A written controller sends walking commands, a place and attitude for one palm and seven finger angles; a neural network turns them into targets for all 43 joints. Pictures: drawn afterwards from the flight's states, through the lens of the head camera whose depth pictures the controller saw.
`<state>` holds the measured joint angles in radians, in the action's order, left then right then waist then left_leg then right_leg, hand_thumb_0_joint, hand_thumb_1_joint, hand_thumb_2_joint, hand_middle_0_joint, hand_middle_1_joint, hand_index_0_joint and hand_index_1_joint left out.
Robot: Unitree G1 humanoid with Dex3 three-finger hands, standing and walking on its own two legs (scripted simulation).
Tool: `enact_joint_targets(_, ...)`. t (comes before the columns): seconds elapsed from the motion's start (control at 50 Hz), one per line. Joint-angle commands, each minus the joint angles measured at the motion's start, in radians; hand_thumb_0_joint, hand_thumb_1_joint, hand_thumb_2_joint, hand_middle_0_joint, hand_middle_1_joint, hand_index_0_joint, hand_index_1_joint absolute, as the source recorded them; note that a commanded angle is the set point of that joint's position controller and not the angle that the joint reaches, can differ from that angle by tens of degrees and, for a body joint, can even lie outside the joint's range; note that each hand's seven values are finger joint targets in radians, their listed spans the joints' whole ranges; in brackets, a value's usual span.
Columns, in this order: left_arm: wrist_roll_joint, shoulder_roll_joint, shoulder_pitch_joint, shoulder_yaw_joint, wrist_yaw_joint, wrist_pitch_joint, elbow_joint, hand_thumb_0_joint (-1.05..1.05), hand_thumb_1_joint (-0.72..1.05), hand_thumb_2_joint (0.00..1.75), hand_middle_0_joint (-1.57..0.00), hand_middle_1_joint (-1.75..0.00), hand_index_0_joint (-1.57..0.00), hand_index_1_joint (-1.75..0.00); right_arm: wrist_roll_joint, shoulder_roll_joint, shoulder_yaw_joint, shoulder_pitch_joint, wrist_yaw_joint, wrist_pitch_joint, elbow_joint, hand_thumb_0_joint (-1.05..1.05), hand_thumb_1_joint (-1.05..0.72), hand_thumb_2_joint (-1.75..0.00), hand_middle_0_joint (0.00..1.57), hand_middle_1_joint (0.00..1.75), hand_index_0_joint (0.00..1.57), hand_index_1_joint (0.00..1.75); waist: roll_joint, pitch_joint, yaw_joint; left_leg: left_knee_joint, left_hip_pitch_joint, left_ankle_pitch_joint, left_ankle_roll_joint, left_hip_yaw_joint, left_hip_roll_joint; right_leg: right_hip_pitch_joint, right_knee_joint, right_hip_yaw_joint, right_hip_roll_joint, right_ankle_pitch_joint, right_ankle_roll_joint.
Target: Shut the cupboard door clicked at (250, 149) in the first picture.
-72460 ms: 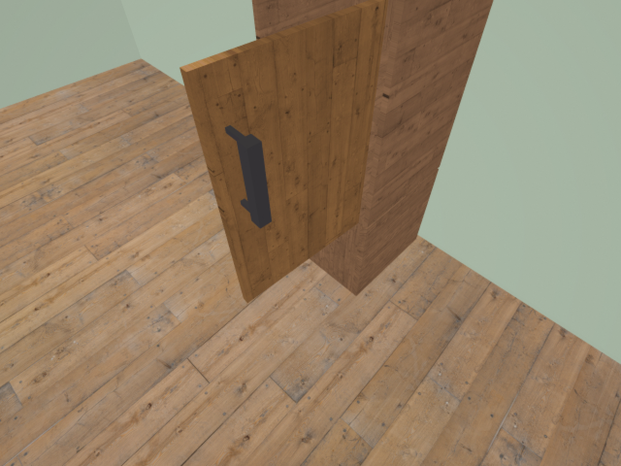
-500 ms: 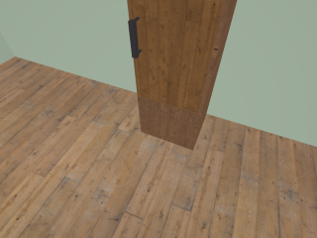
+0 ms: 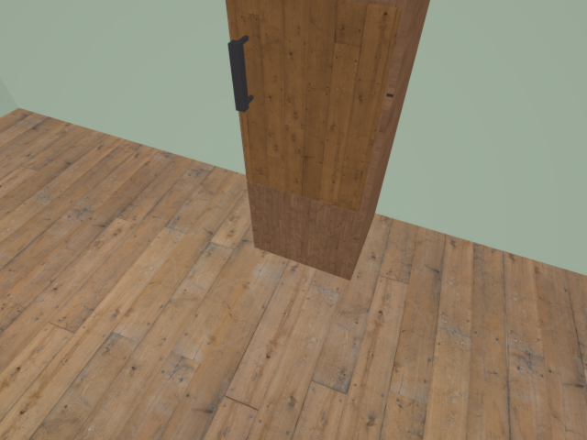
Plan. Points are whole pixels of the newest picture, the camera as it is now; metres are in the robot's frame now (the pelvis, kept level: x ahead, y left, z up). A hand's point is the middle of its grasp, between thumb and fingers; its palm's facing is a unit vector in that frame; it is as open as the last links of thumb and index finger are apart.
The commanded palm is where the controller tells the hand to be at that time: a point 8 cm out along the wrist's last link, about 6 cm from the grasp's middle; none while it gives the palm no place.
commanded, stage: look to check the result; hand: left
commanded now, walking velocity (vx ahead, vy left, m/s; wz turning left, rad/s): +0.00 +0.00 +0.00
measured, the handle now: (243, 74) +0.95 +0.17 +0.05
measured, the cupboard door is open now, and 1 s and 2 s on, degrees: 1 1 1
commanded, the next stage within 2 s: walk to a spot facing it in 0.46 s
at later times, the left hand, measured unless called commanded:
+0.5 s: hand out of the picture +0.05 +0.21 -0.17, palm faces +0.00 -0.96 -0.29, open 7.4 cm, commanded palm none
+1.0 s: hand out of the picture +0.02 +0.21 -0.20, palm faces +0.19 -0.95 -0.24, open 7.3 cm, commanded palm none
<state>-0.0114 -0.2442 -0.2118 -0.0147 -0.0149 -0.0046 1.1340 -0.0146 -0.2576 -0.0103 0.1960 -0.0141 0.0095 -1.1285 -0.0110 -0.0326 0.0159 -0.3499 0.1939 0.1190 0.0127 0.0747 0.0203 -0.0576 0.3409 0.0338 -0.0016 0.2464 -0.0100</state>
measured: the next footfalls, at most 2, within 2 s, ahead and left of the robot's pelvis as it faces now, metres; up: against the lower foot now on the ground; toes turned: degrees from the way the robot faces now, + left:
right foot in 1.26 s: +0.10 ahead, -0.14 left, +0.00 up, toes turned +21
left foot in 1.52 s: -0.01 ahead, +0.12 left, +0.00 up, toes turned +35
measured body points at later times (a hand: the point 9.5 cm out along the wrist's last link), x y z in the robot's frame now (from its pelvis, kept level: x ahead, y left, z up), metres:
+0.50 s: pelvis +0.02 -0.01 +0.00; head +0.03 -0.02 +0.45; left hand +0.05 +0.26 -0.14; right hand +0.07 -0.28 -0.15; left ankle +0.05 +0.11 -0.75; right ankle -0.04 -0.11 -0.75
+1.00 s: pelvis +0.02 +0.01 -0.03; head +0.05 +0.02 +0.42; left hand +0.01 +0.26 -0.19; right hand +0.08 -0.23 -0.18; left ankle +0.05 +0.12 -0.75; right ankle -0.03 -0.12 -0.71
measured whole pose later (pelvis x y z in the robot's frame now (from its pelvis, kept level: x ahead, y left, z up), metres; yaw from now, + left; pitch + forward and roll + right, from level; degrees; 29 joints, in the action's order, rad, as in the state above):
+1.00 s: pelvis +0.02 +0.01 -0.03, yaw +10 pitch -2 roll +0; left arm -0.01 -0.22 -0.23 -0.06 -0.03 0.06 1.00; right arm -0.03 -0.19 -0.03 0.24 0.00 0.05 -1.00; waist 0.04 -0.12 0.03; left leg -0.68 0.35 0.28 0.04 0.05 -0.01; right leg -0.26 0.94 0.09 0.07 0.56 0.01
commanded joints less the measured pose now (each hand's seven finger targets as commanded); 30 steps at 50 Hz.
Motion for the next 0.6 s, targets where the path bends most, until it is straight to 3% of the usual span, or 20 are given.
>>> enact_joint_targets(0.0,-0.002,-0.175,-0.016,-0.026,-0.006,-0.020,-0.034,0.00,0.90,0.90,-0.20,-0.30,-0.20,-0.30,0.002,-0.158,-0.029,-0.007,-0.013,-0.023,0.049,0.00,-0.90,-0.90,0.20,0.30,0.20,0.30,-0.004,0.011,-0.006,0.050,-0.090,-0.048,0.013,-0.125,0.109,-0.107,-0.098,-0.098,0.118,-0.090,-0.038)
enact_joint_targets(0.12,-0.002,-0.189,-0.016,-0.026,-0.008,-0.023,-0.030,0.00,0.90,0.90,-0.20,-0.30,-0.20,-0.30,0.005,-0.173,-0.028,-0.026,-0.013,-0.022,0.050,0.00,-0.90,-0.90,0.20,0.30,0.20,0.30,0.016,0.025,-0.007,0.037,-0.119,-0.101,0.015,-0.121,0.113,-0.098,-0.102,-0.096,0.121,-0.156,-0.037)
enact_joint_targets(0.44,-0.001,-0.189,0.003,-0.022,-0.010,-0.021,-0.025,0.00,0.90,0.90,-0.20,-0.30,-0.20,-0.30,0.002,-0.172,-0.023,-0.043,-0.014,-0.019,0.043,0.00,-0.90,-0.90,0.20,0.30,0.20,0.30,0.009,0.005,-0.007,0.046,-0.115,-0.108,0.009,-0.115,0.115,-0.083,-0.110,-0.092,0.124,-0.179,-0.034)
enact_joint_targets(0.58,-0.001,-0.184,-0.003,-0.027,-0.014,-0.022,-0.032,0.00,0.90,0.90,-0.20,-0.30,-0.20,-0.30,0.002,-0.162,-0.021,-0.033,-0.016,-0.021,0.045,0.00,-0.90,-0.90,0.20,0.30,0.20,0.30,0.011,0.035,-0.008,0.025,-0.117,-0.179,0.009,-0.114,0.111,-0.039,-0.086,-0.078,0.129,-0.283,-0.032)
